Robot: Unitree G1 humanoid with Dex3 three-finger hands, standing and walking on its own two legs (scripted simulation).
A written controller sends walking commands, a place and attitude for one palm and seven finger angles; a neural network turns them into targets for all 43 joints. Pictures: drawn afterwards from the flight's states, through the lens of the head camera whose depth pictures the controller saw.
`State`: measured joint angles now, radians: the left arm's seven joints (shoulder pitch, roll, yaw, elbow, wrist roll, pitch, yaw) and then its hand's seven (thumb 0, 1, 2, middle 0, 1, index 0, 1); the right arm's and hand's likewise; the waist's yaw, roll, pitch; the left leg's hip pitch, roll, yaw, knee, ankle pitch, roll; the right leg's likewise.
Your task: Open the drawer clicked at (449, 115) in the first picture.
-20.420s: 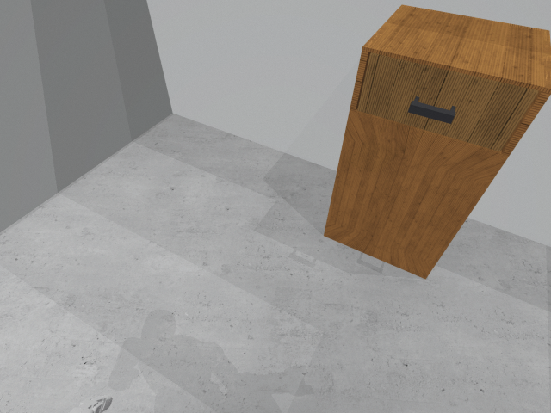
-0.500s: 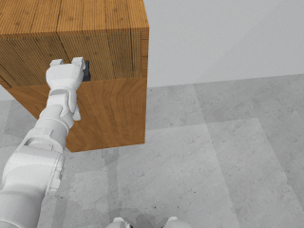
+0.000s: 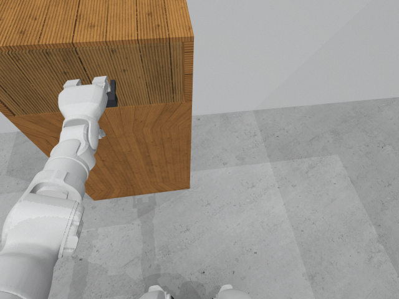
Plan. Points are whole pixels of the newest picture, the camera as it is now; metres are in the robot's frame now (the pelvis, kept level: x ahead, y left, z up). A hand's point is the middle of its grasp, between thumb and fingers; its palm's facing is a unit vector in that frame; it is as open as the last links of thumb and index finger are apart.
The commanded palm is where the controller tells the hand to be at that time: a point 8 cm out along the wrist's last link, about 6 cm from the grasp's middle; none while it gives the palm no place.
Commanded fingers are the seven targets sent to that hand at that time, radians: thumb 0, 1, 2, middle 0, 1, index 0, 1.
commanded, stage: close the thumb around the handle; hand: left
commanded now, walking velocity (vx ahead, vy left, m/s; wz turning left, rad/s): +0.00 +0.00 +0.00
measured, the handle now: (89, 93) +0.56 +0.20 +0.04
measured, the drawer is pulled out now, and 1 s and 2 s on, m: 0.00 0.04 0.17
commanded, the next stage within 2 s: pull the drawer open in 0.34 s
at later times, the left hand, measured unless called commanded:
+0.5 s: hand (94, 118) +0.51 +0.19 +0.02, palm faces -0.07 -0.03 -1.00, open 5.8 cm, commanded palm +0.49 +0.19 +0.07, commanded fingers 0.00 0.90 0.90 -0.40 -1.35 -0.40 -1.35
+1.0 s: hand (92, 133) +0.47 +0.19 +0.02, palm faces -0.04 -0.06 -1.00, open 5.8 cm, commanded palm +0.43 +0.19 +0.07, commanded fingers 0.00 0.90 0.90 -0.40 -1.35 -0.40 -1.35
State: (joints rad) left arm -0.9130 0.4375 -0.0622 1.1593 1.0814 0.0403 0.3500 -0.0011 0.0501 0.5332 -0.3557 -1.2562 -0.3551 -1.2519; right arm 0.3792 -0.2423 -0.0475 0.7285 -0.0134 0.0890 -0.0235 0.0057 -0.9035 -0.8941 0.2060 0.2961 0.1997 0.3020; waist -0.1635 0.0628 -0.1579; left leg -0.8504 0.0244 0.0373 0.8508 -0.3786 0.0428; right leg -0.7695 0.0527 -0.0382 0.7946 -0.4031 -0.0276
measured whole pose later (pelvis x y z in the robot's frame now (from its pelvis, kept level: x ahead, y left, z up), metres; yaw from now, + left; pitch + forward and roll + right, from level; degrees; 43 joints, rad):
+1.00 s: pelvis +0.01 +0.01 +0.01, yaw -1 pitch +18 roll -2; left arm -0.67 0.36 -0.08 0.96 1.08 0.03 0.37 -0.01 0.68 0.80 -0.31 -1.35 -0.39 -1.34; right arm 0.34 -0.23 -0.06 0.70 0.00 0.12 -0.01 0.01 -0.90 -0.89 0.21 0.30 0.20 0.30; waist -0.10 0.06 -0.17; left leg -0.72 0.02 0.07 0.79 -0.38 0.05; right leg -0.66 0.05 0.00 0.74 -0.40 -0.02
